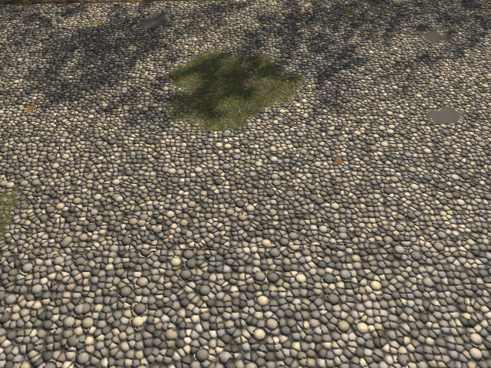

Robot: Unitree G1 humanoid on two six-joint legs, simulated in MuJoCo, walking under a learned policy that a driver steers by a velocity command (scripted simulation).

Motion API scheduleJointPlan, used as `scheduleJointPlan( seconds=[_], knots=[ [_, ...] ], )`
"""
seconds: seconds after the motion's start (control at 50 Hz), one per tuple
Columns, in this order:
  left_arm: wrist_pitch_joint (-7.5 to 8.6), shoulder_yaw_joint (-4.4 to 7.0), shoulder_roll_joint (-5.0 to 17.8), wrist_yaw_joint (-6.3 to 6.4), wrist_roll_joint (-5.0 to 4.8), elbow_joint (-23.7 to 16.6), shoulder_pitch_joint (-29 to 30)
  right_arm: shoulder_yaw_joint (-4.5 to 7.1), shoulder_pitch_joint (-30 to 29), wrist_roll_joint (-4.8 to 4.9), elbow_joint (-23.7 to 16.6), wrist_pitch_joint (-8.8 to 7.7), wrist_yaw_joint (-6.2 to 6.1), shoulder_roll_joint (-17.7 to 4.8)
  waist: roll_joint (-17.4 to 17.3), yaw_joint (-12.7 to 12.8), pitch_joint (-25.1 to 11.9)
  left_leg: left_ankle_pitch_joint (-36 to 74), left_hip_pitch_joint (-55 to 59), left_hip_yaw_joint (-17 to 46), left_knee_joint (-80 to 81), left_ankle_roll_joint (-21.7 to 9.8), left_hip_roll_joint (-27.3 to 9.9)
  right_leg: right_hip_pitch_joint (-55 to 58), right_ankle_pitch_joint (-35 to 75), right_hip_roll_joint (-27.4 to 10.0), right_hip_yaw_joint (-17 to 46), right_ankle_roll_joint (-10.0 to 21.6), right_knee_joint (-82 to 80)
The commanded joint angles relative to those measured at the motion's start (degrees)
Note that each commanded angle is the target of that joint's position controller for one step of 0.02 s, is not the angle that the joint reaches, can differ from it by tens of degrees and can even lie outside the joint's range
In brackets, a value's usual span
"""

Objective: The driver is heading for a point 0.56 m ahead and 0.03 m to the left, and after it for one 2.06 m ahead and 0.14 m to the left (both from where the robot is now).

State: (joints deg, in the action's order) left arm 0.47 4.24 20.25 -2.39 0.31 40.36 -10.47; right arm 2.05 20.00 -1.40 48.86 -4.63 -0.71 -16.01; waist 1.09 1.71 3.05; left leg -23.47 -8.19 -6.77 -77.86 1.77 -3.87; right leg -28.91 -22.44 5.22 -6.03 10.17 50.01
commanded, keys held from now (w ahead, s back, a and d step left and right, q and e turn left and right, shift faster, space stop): w+e+shift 0.18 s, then w+shift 0.16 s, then w+q+shift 0.66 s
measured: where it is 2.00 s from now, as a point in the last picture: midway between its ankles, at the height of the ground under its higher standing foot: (265, 194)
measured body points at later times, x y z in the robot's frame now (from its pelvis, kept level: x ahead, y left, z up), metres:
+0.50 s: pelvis +0.45 +0.04 -0.11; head +0.46 +0.04 +0.34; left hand +0.64 +0.27 -0.22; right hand +0.37 -0.21 -0.25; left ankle +0.46 +0.15 -0.83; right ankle +0.34 -0.05 -0.67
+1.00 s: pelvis +0.87 -0.04 -0.11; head +0.88 -0.03 +0.34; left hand +0.80 +0.26 -0.23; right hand +1.09 -0.31 -0.18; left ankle +1.01 +0.10 -0.77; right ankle +0.74 -0.15 -0.83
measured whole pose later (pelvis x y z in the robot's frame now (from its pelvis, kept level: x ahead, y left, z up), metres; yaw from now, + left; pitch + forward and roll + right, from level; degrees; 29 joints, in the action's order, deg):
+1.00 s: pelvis +0.87 -0.04 -0.11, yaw +7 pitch +0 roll -3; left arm 7.0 4.7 19.2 0.9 1.0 53.7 -25.5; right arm 6.1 6.3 -2.0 41.8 0.8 4.6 -21.6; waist -2.0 3.8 1.5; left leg 3.4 -43.1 -1.2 -55.8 -6.1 -5.3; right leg 3.8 -24.0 -0.2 -13.4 -0.9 20.5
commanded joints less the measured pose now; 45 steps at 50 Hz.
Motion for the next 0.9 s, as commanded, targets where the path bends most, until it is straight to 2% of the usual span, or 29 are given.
scheduleJointPlan(
  seconds=[0.02,0.04,0.06,0.1,0.12,0.14,0.18,0.24,0.28,0.32,0.36,0.38,0.4,0.42,0.44,0.46,0.48,0.5,0.52,0.54,0.58,0.64,0.68,0.7,0.72,0.74,0.76,0.8,0.9],
  knots=[
    [-0.77,3.71,12.57,2.43,0.69,0.45,-14.55,0.46,-5.93,-1.92,-13.59,-3.14,0.26,-8.58,1.69,1.70,-6.42,-3.70,-44.92,11.43,-10.62,0.83,1.78,37.05,9.01,-19.13,50.63,17.48,-32.90],
    [-0.31,3.10,10.25,2.59,1.03,0.27,-10.71,1.54,-6.80,-1.79,-11.69,-2.15,0.25,-10.69,-5.71,-1.67,-0.93,-1.65,-38.51,12.84,-3.02,1.29,-0.54,23.95,3.16,-18.67,49.46,16.34,-32.90],
    [0.82,2.79,9.88,2.46,1.76,0.50,-9.56,1.48,-7.32,-2.37,-10.98,-0.56,0.21,-10.06,-4.58,-2.96,1.46,-3.40,-34.37,13.71,0.90,1.63,-1.24,14.69,5.58,-17.28,48.35,16.58,-28.92],
    [2.36,2.36,9.39,2.48,0.99,1.14,-8.14,0.34,-12.89,-3.13,-12.84,2.17,0.33,-7.05,-7.23,-4.05,4.09,-5.96,-24.46,10.80,14.49,2.54,-1.68,-0.25,7.99,-12.84,38.86,14.06,-29.84],
    [3.44,2.61,9.83,2.11,2.29,1.75,-8.43,-0.09,-10.87,-2.56,-11.90,2.18,0.75,-4.91,-3.85,-3.67,2.02,8.91,-19.74,8.43,14.40,1.58,-1.50,-1.43,16.17,-12.13,35.47,13.51,-29.38],
    [4.39,2.44,8.38,2.23,1.64,3.85,-11.49,1.07,-17.20,-1.21,-13.67,1.51,0.74,-7.15,-4.11,-1.17,2.33,23.78,-24.44,11.49,20.66,0.55,-2.08,2.01,13.52,-9.96,34.32,11.51,-26.24],
    [4.50,1.87,5.99,2.41,-0.47,4.80,-9.90,-0.66,-17.56,-1.91,-13.70,0.50,3.29,-2.64,-5.01,-1.87,-1.01,45.55,-9.22,8.71,34.97,-2.00,0.64,-4.89,-0.48,-2.74,25.90,5.48,-23.43],
    [3.49,1.19,3.90,2.70,-0.35,5.99,-11.79,-1.01,-14.90,0.18,-11.85,0.16,4.72,-1.33,0.65,-0.50,-1.66,51.15,-0.26,6.24,41.88,-2.23,2.94,-3.49,-3.57,-1.47,21.70,2.61,-16.52],
    [3.44,1.22,2.74,3.30,0.78,7.65,-15.77,-0.79,-17.18,-0.47,-11.62,-0.06,3.44,-1.80,1.80,2.24,0.95,48.23,-3.43,6.45,50.36,-0.96,2.76,6.40,-3.08,-1.53,22.15,1.11,-8.90],
    [2.35,0.97,3.17,4.64,1.45,8.59,-16.42,0.43,-10.08,-0.82,-8.85,-1.00,1.48,-2.90,0.02,-1.16,0.06,50.74,-1.77,6.67,63.27,-0.97,0.96,17.43,7.60,-0.75,21.84,0.88,5.03],
    [1.37,1.50,4.34,4.10,0.62,6.41,-10.54,3.49,10.88,-1.08,-2.94,-0.13,0.36,-8.85,-1.99,-11.80,-7.46,43.20,16.92,10.69,61.59,-4.82,-3.82,9.76,12.36,1.00,16.45,0.17,37.09],
    [2.18,0.17,-2.20,3.57,0.08,3.53,-9.12,3.71,18.66,-2.26,0.16,-0.28,1.57,-10.82,-9.09,-10.91,-8.58,55.88,31.79,13.99,42.88,-6.03,-8.47,-10.89,-19.16,5.72,15.37,-0.80,56.72],
    [3.06,-1.23,-4.30,4.52,-0.94,1.51,-15.99,3.69,19.17,-2.09,0.34,-0.53,2.17,-10.88,-16.24,-5.41,-13.83,58.29,42.82,28.33,36.14,-9.02,-15.61,-26.47,-16.86,2.39,16.75,-1.09,59.67],
    [3.36,-2.43,-4.04,4.94,0.20,1.76,-14.66,5.19,17.65,-1.36,0.05,-0.23,1.72,-13.20,-17.80,-7.12,-16.29,24.87,42.70,42.26,45.90,-18.06,-20.83,-37.19,-13.46,1.19,14.16,-1.29,65.08],
    [3.48,-2.45,-1.13,4.37,3.20,0.31,-6.33,4.32,12.02,-0.21,-0.14,0.28,1.28,-8.55,-8.78,-6.64,-10.74,-7.62,30.58,49.22,60.24,-19.19,-19.00,-38.60,-8.21,-3.72,11.80,-1.67,57.01],
    [4.10,-1.84,0.84,3.77,4.23,-2.82,2.36,3.47,8.13,-0.19,-0.46,-1.11,0.59,-8.14,-8.61,-5.47,-3.12,-9.72,21.00,53.33,62.79,-20.07,-21.07,-39.56,-1.83,-7.58,14.55,-3.04,45.82],
    [3.96,-1.83,1.66,2.63,4.94,-5.09,10.42,2.20,7.37,-0.50,1.44,-2.33,0.11,-5.29,-1.89,-3.83,4.79,0.63,9.25,50.98,62.33,-18.64,-18.14,-37.58,1.92,-11.01,15.62,-6.02,36.47],
    [3.13,-2.58,0.31,1.35,4.08,-6.92,13.15,1.48,7.68,-0.22,2.65,-2.49,-0.06,-3.22,0.36,-1.97,7.18,3.15,-3.49,41.96,64.75,-17.03,-12.08,-28.28,3.58,-11.83,13.41,-8.23,23.61],
    [2.80,-3.43,-0.93,0.39,3.47,-6.92,12.78,1.61,4.91,-0.66,2.31,-2.08,-0.31,-3.60,-2.68,-0.40,6.68,4.17,-12.05,35.86,68.42,-15.87,-6.97,-17.93,7.57,-11.55,11.40,-9.54,14.46],
    [3.02,-4.02,-1.46,-0.39,3.21,-7.06,10.23,2.30,2.48,-0.34,1.45,-1.82,-0.59,-5.63,-7.82,1.54,5.67,12.06,-17.34,31.40,68.27,-15.33,-4.67,-8.87,15.63,-11.89,11.09,-9.83,5.74],
    [3.13,-4.59,-2.44,-0.73,1.45,-5.05,8.34,3.15,1.85,1.45,0.79,-1.51,0.38,-7.38,-8.77,1.97,1.61,23.30,-24.53,24.76,71.23,-14.67,-2.88,11.23,20.37,-8.18,6.82,-9.99,-2.18],
    [2.93,-3.73,-0.14,0.65,0.87,-4.53,10.66,3.07,7.26,2.65,1.33,-0.88,1.54,-6.51,-3.45,-0.06,2.04,32.87,-12.49,24.80,68.16,-13.55,-4.14,14.13,18.45,-5.33,4.85,-9.42,-12.24],
    [3.73,-2.14,2.39,1.65,1.46,-1.58,2.61,3.57,9.37,2.28,1.74,-0.08,1.56,-9.59,-0.32,3.57,-5.29,45.66,-4.07,21.12,50.11,-10.85,-1.04,24.38,15.33,-2.69,4.29,-7.89,-18.84],
    [4.43,-1.18,4.49,2.56,2.10,0.46,-7.09,3.99,7.46,2.30,0.61,0.00,1.65,-10.29,-0.59,8.33,-11.70,40.78,-10.91,19.40,34.61,-9.54,1.57,37.82,10.79,-7.69,9.40,-6.42,-18.21],
    [4.76,0.16,9.10,3.62,3.18,0.94,-17.84,3.22,7.36,1.89,-1.55,-0.51,1.51,-5.51,5.53,11.28,-21.87,15.04,-18.89,15.75,14.54,-9.43,4.67,50.08,-11.80,-23.06,26.53,-4.37,-20.40],
    [4.31,0.55,9.90,3.78,3.24,0.78,-14.70,2.54,11.35,4.12,-3.69,-0.14,1.30,-2.26,15.45,6.48,-25.23,-2.45,-31.68,12.69,1.36,-8.85,7.51,52.47,-23.48,-32.30,51.60,-0.48,-32.27],
    [3.86,0.07,5.03,3.82,2.68,0.37,-9.02,2.86,6.73,2.47,-3.13,0.76,0.71,-4.77,7.63,5.21,-13.45,2.77,-37.59,11.87,0.52,-8.95,3.49,44.13,-20.28,-29.89,46.81,-0.33,-34.16],
    [4.42,-0.71,-0.09,3.22,2.54,1.53,-4.67,2.84,2.45,1.16,-3.30,2.14,1.51,-3.33,2.51,2.55,-2.54,7.08,-34.14,11.89,6.74,-7.80,-0.38,30.94,1.68,-25.19,28.85,-1.48,-34.87],
    [6.38,-0.31,-0.23,2.57,-0.31,5.82,-6.77,2.92,-5.03,-0.39,-6.77,5.91,4.50,-2.09,2.95,-1.34,2.18,11.54,-35.50,10.80,16.40,-6.34,-4.87,26.75,21.42,-22.62,11.16,-1.77,-39.19]
  ],
)
Velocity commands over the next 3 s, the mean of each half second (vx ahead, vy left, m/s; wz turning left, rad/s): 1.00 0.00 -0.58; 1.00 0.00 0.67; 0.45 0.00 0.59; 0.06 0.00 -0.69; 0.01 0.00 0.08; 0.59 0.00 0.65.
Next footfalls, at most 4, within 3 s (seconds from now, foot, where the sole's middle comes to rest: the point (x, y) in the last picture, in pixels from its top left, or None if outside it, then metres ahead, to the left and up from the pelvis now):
0.36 left None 0.50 0.14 -0.87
0.70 right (312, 291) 0.78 -0.16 -0.87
1.18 left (245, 214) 1.19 0.07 -1.01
1.50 right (276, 163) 1.47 -0.06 -1.01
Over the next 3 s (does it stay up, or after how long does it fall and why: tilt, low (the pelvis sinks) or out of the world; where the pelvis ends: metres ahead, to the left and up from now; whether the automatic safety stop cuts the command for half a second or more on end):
stays up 1.51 0.11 -0.24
